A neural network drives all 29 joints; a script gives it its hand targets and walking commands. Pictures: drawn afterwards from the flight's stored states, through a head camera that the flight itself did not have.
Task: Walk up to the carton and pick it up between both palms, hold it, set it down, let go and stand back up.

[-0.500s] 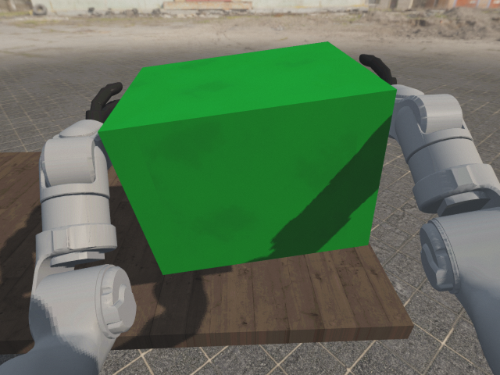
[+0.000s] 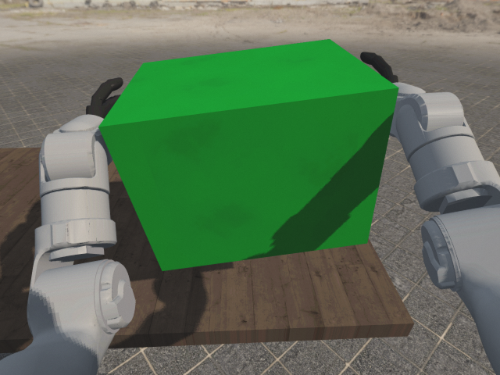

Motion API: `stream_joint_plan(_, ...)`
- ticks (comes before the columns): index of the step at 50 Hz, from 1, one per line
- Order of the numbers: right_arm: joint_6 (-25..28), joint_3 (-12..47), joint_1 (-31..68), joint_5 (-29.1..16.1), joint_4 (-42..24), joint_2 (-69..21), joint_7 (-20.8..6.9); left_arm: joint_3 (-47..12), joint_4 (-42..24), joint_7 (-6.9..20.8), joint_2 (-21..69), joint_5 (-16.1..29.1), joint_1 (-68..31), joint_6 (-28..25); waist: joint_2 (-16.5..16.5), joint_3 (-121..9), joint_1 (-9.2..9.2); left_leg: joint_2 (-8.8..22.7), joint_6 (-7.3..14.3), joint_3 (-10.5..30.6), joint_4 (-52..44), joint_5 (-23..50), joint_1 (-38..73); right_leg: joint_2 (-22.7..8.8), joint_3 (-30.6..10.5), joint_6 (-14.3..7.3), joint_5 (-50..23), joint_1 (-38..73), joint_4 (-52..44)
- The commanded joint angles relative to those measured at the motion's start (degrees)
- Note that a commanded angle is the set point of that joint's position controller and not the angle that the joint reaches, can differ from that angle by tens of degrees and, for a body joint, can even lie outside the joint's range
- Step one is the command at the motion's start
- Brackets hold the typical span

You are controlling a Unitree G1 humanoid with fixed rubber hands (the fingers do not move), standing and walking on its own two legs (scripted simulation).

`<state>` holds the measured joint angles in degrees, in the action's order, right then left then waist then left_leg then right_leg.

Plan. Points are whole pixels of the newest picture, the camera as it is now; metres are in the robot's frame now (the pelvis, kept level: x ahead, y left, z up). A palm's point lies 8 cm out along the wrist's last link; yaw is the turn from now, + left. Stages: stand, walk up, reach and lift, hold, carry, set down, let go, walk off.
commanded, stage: hold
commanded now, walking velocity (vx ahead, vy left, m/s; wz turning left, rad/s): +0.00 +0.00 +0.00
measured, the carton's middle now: (250, 149) +0.37 -0.02 +0.27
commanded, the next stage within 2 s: none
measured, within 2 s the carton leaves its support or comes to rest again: neither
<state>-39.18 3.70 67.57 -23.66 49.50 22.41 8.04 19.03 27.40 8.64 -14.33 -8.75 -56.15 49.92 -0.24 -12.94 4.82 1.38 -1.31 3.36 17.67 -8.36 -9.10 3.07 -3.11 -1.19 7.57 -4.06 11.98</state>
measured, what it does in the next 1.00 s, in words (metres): stands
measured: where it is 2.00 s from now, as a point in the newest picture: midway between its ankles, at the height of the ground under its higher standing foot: outside the picture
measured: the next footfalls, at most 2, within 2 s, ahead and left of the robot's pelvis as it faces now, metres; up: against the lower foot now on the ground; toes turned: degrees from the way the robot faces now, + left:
none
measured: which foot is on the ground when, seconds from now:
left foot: down 0.00-1.00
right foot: down 0.00-1.00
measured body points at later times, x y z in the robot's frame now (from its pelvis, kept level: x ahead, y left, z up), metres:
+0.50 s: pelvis +0.00 +0.00 +0.00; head -0.09 +0.02 +0.44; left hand +0.39 +0.19 +0.31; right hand +0.37 -0.21 +0.34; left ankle +0.01 +0.13 -0.75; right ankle -0.01 -0.11 -0.75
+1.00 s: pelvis +0.00 +0.00 +0.00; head -0.10 +0.02 +0.44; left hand +0.38 +0.19 +0.32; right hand +0.37 -0.21 +0.35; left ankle +0.01 +0.13 -0.75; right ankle -0.01 -0.11 -0.75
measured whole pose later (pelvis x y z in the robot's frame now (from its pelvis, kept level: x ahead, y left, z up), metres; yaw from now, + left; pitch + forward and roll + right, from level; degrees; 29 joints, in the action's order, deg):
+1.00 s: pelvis +0.00 +0.00 +0.00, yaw +0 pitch -1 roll -1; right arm -39.0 3.0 68.2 -22.7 50.5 22.1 7.6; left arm 19.6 28.3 8.9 -14.2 -9.4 -57.0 49.9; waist 0.0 -13.6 4.3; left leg 1.4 -1.2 3.0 17.9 -8.2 -9.2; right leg 3.1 -3.3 -1.1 7.5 -4.3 12.5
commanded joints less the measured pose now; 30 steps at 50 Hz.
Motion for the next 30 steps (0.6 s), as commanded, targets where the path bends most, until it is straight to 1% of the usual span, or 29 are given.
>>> stream_joint_plan(1, 1.8, 4.6, 32.3, -9.6, -16.2, -28.8, -8.1, -14.4, -9.6, 8.6, 26.1, 9.1, -34.3, -2.9, 3.0, -12.1, 0.49, -1.9, -0.4, -1.9, 0.2, 11.7, 5.6, -0.5, -0.8, -0.5, -13.3, 4.8, -0.1)
stream_joint_plan(2, 2.0, 5.4, 32.4, -10.3, -17.2, -28.8, -8.3, -14.9, -12.0, 8.3, 26.3, 9.0, -34.5, -2.9, 3.4, -14.5, -0.14, -1.7, -0.7, -1.7, 0.5, 13.3, 6.3, -0.1, -0.3, -0.4, -13.8, 5.1, 0.6)
stream_joint_plan(3, 1.6, 5.7, 31.5, -10.4, -16.8, -28.6, -8.1, -14.7, -11.3, 8.4, 25.9, 8.5, -33.0, -2.2, 3.3, -13.8, 0.09, -1.7, -0.7, -1.6, 0.6, 14.1, 6.0, 0.1, -0.4, -0.7, -14.6, 6.1, 0.4)
stream_joint_plan(4, 1.5, 5.3, 31.4, -9.8, -17.2, -28.4, -8.1, -13.9, -11.0, 8.4, 25.4, 7.7, -32.4, -1.7, 2.7, -13.7, -0.17, -1.5, -0.5, -1.8, 0.1, 12.3, 5.9, 0.1, -0.3, -0.7, -12.9, 5.6, 0.1)
stream_joint_plan(5, 1.4, 4.5, 31.7, -8.7, -16.0, -28.0, -8.0, -13.4, -8.5, 8.6, 24.9, 7.4, -32.4, -1.7, 1.7, -10.7, 0.01, -1.4, 0.1, -1.9, -0.6, 9.3, 4.5, -0.3, -0.6, -0.6, -10.9, 4.4, -0.7)
stream_joint_plan(6, 1.9, 5.2, 31.9, -8.7, -18.1, -29.5, -8.1, -14.3, -10.1, 8.7, 25.6, 8.1, -31.8, -1.9, 0.3, -11.5, -0.18, -1.2, 0.3, -1.7, -0.5, 10.6, 4.5, -0.1, -0.3, -0.6, -12.4, 4.8, -0.2)
stream_joint_plan(7, 1.9, 5.7, 31.0, -8.9, -18.7, -29.0, -7.9, -14.4, -9.7, 8.9, 25.6, 8.3, -30.3, -1.8, 0.3, -11.0, 0.12, -1.6, 0.3, -2.0, 0.1, 11.7, 5.5, -0.3, -0.9, -0.5, -14.5, 5.1, -0.2)
stream_joint_plan(8, 1.9, 5.7, 31.3, -9.2, -19.1, -28.9, -7.7, -15.0, -11.2, 8.9, 25.7, 8.8, -31.4, -2.0, 0.0, -12.5, 0.58, -1.6, 0.2, -1.8, 0.3, 12.3, 6.1, 0.0, -0.4, -0.3, -14.9, 5.5, 0.1)
stream_joint_plan(9, 1.9, 6.1, 31.8, -9.4, -20.6, -29.6, -7.6, -15.4, -12.6, 8.7, 25.2, 9.4, -32.4, -2.3, -0.5, -13.8, 0.10, -1.9, 0.1, -2.0, 0.6, 12.6, 5.9, -0.1, -0.2, 0.0, -15.1, 5.5, 0.3)
stream_joint_plan(10, 1.7, 6.7, 30.8, -10.2, -21.8, -29.6, -7.5, -17.1, -15.1, 8.6, 26.4, 10.3, -32.5, -2.4, 1.3, -15.3, 0.84, -1.9, -0.5, -1.9, 1.3, 15.5, 7.0, 0.1, -0.3, -0.1, -17.9, 5.9, 0.8)
stream_joint_plan(11, 1.4, 6.2, 30.1, -10.2, -21.0, -28.7, -7.4, -16.4, -14.4, 8.5, 26.1, 10.1, -32.6, -2.3, 2.0, -14.1, 1.11, -1.8, -0.7, -1.9, 0.9, 14.4, 6.6, 0.0, -0.4, -0.3, -16.5, 5.7, 0.4)
stream_joint_plan(13, 1.4, 6.6, 28.3, -10.5, -21.4, -28.2, -7.2, -17.7, -16.8, 8.2, 26.7, 10.0, -31.4, -2.0, 3.8, -13.8, 1.81, -1.6, -1.2, -1.4, 1.7, 16.7, 8.4, 0.1, 0.0, -0.8, -18.3, 5.9, 0.8)
stream_joint_plan(14, 1.5, 6.9, 30.0, -10.4, -23.0, -28.9, -7.2, -17.2, -16.1, 8.2, 26.3, 9.9, -31.6, -1.8, 2.7, -13.5, 1.02, -1.8, -0.9, -1.8, 1.4, 15.5, 7.2, 0.1, 0.1, -0.5, -17.1, 6.0, 0.6)
stream_joint_plan(15, 1.4, 7.0, 30.1, -9.7, -23.9, -29.5, -7.1, -16.9, -15.6, 8.2, 26.5, 9.6, -30.6, -1.9, 1.5, -12.8, 0.88, -2.0, -0.5, -1.9, 1.1, 14.6, 6.9, -0.2, -0.1, -0.1, -17.1, 5.6, 0.3)
stream_joint_plan(16, 1.2, 6.5, 29.8, -9.7, -22.7, -29.9, -7.0, -16.6, -15.6, 8.3, 26.3, 9.2, -31.6, -2.0, 1.7, -12.0, 0.91, -2.0, -0.3, -1.8, 0.6, 13.2, 6.8, -0.4, -0.3, -0.1, -15.7, 5.0, 0.1)
stream_joint_plan(17, 1.2, 6.8, 30.1, -9.5, -22.7, -30.5, -7.2, -17.0, -17.2, 8.1, 26.5, 9.3, -32.8, -2.3, 1.6, -13.4, 0.88, -1.7, -0.4, -1.8, 0.6, 13.2, 7.3, -0.1, -0.1, -0.1, -14.7, 4.8, 0.5)
stream_joint_plan(18, 1.1, 5.8, 31.0, -8.7, -21.4, -30.2, -7.4, -17.1, -15.7, 8.0, 26.9, 9.2, -33.7, -2.2, 2.4, -12.4, 0.85, -1.5, -0.3, -1.7, 0.0, 10.8, 6.0, -0.1, 0.0, -0.5, -11.9, 3.7, -0.1)
stream_joint_plan(19, 1.3, 4.8, 31.8, -7.7, -20.8, -29.5, -7.7, -16.4, -12.1, 8.2, 26.9, 9.1, -33.5, -1.9, 2.3, -10.9, 0.90, -1.5, 0.0, -2.1, -0.8, 7.8, 4.8, -0.5, -0.5, -0.6, -9.5, 3.0, -0.9)
stream_joint_plan(20, 1.7, 6.0, 31.7, -8.1, -21.2, -30.4, -7.8, -17.0, -13.0, 8.2, 27.0, 9.0, -32.7, -2.0, 1.5, -12.9, 0.56, -1.5, 0.2, -1.9, -0.5, 9.3, 5.3, -0.4, -0.7, -0.5, -11.3, 3.9, -0.4)
stream_joint_plan(21, 1.7, 6.5, 31.7, -8.6, -21.8, -30.3, -7.7, -17.0, -13.0, 8.3, 27.1, 9.3, -32.0, -2.0, 1.4, -13.5, 0.86, -1.6, 0.3, -1.9, 0.0, 10.5, 6.2, -0.4, -0.6, -0.4, -13.2, 4.6, -0.1)
stream_joint_plan(22, 1.4, 6.3, 31.9, -8.8, -20.6, -29.8, -7.6, -15.6, -11.8, 8.4, 26.5, 8.9, -32.4, -1.9, 0.9, -12.8, -0.14, -1.6, 0.5, -2.0, -0.2, 9.9, 5.6, -0.3, -0.5, -0.4, -12.2, 4.6, 0.0)
stream_joint_plan(23, 1.7, 5.9, 32.1, -8.8, -21.2, -29.4, -7.7, -16.6, -11.6, 8.4, 26.9, 9.3, -31.9, -1.9, 1.5, -13.0, 0.40, -1.5, 0.3, -1.9, -0.1, 10.4, 6.0, -0.2, -0.5, -0.5, -12.6, 4.6, 0.0)
stream_joint_plan(24, 1.8, 6.3, 31.9, -8.6, -22.1, -29.9, -7.5, -16.3, -11.9, 8.3, 26.5, 9.4, -31.2, -2.0, 0.5, -13.5, 0.05, -1.6, 0.4, -2.0, 0.4, 11.1, 5.7, -0.3, -0.5, -0.3, -13.7, 5.5, 0.1)
stream_joint_plan(25, 1.6, 5.7, 31.5, -8.8, -20.7, -29.0, -7.6, -16.5, -11.2, 8.3, 26.6, 9.5, -31.0, -1.9, 1.6, -12.0, 0.37, -1.5, -0.1, -1.9, 0.1, 11.1, 5.5, -0.4, -0.5, -0.5, -13.2, 4.7, 0.0)
stream_joint_plan(26, 1.4, 6.3, 30.2, -8.9, -19.8, -28.9, -7.6, -15.4, -11.8, 8.3, 26.3, 8.6, -29.8, -1.7, 1.6, -13.0, -0.32, -1.5, 0.1, -2.2, 0.1, 11.9, 6.0, -0.3, -0.7, -0.7, -13.1, 5.1, 0.1)
stream_joint_plan(27, 1.1, 5.2, 30.2, -8.4, -18.1, -28.5, -7.8, -15.2, -11.3, 8.5, 26.2, 8.2, -30.6, -1.5, 1.5, -10.6, 0.27, -1.3, 0.0, -2.3, -0.4, 10.6, 5.0, -0.1, -0.6, -0.9, -12.0, 4.6, 0.0)
stream_joint_plan(28, 1.4, 5.5, 31.1, -8.4, -18.3, -28.5, -8.0, -15.6, -11.6, 8.6, 26.6, 8.8, -31.6, -1.6, 1.9, -12.1, -0.11, -1.1, 0.0, -2.0, -0.6, 10.1, 4.9, -0.2, -0.7, -1.2, -11.1, 4.9, 0.0)
stream_joint_plan(29, 1.4, 5.1, 32.6, -8.1, -18.0, -28.9, -8.3, -15.4, -9.6, 8.6, 26.0, 8.5, -32.2, -1.5, 1.2, -10.0, -0.56, -1.0, 0.6, -2.1, -1.1, 8.2, 3.2, -0.2, -0.6, -1.2, -8.7, 3.1, -0.7)
stream_joint_plan(30, 1.8, 5.2, 33.8, -7.7, -19.1, -29.7, -8.6, -15.9, -10.5, 8.4, 27.3, 8.8, -33.5, -1.9, 1.4, -11.8, -0.80, -0.7, 0.7, -1.8, -1.2, 7.6, 2.8, 0.0, -0.4, -1.5, -8.0, 3.4, -0.3)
